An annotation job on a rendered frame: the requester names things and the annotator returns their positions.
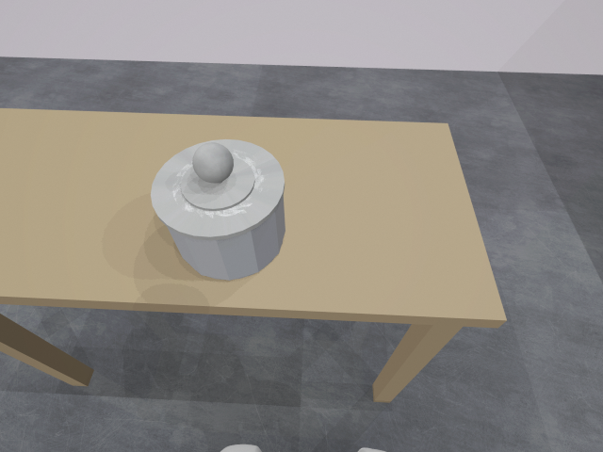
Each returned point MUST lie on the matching pot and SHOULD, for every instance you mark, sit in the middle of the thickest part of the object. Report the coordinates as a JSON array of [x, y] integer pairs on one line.
[[236, 257]]

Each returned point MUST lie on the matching knob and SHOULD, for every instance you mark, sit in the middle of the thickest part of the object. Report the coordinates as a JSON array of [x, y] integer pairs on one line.
[[213, 162]]

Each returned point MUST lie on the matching table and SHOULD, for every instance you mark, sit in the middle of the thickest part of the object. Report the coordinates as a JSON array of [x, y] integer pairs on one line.
[[379, 227]]

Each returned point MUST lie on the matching lid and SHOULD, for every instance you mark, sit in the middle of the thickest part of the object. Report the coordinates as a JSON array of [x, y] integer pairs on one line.
[[194, 208]]

